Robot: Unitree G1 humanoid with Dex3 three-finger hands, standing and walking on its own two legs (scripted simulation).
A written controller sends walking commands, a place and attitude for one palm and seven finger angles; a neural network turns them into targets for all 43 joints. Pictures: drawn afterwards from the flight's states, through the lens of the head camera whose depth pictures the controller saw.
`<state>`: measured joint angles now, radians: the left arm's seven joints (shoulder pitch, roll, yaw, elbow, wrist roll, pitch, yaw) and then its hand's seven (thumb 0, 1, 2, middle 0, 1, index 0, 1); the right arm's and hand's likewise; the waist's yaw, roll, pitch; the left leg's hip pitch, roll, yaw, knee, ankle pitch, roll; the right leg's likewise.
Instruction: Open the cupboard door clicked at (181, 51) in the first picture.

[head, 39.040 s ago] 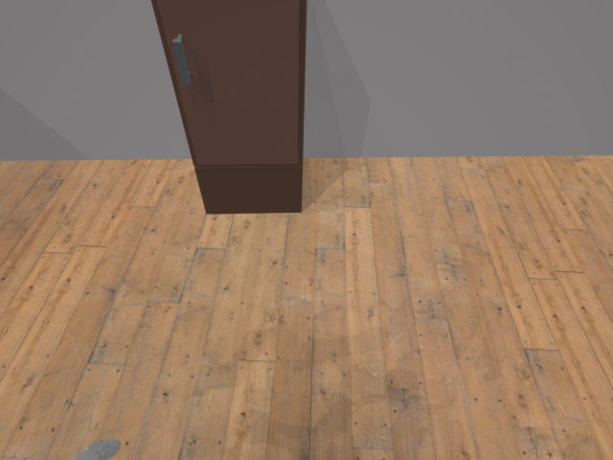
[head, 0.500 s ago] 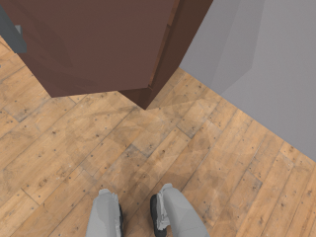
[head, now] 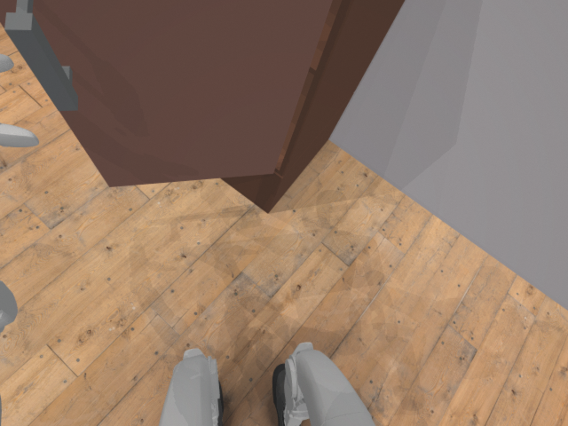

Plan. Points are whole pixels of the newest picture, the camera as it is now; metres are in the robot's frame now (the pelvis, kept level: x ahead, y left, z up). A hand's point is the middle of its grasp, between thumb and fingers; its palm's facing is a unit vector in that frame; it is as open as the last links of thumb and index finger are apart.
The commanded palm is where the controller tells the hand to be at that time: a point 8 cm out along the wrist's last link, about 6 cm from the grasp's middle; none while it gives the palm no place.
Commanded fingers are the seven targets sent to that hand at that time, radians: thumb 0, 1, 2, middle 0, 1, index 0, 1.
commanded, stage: move the hooked fingers beside the handle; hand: left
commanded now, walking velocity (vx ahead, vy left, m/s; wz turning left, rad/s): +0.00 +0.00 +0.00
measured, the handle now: (48, 54) +0.57 +0.26 +0.06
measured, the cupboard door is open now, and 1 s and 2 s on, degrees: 46 46 46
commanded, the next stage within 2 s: slide the fingers in behind the handle in 0.10 s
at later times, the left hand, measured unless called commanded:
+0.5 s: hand (11, 84) +0.52 +0.29 +0.06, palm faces +0.10 -1.00 +0.00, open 14.0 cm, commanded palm +0.51 +0.31 +0.06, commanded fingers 0.00 -0.50 0.30 -0.30 -1.20 -0.30 -1.20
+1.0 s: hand (44, 85) +0.52 +0.25 +0.06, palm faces +0.11 -0.99 -0.01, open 14.0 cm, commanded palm +0.50 +0.28 +0.06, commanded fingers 0.00 -0.50 0.30 -0.30 -1.20 -0.30 -1.20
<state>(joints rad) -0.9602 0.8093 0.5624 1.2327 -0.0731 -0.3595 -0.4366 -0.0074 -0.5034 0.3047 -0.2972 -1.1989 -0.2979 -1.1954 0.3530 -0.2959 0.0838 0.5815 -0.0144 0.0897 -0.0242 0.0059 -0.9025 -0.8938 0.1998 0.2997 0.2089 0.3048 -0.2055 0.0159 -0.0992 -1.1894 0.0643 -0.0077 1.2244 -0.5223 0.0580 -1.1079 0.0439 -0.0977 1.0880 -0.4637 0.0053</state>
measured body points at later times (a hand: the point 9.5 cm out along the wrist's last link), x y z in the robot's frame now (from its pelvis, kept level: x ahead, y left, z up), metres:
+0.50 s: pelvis -0.01 -0.01 +0.00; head +0.17 +0.05 +0.41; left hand +0.51 +0.34 +0.07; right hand +0.00 -0.28 -0.10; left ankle +0.02 +0.08 -0.64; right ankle +0.02 -0.13 -0.64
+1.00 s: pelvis +0.00 -0.01 +0.00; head +0.17 +0.03 +0.42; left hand +0.51 +0.31 +0.07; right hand +0.01 -0.28 -0.10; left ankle +0.02 +0.08 -0.64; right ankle +0.02 -0.13 -0.64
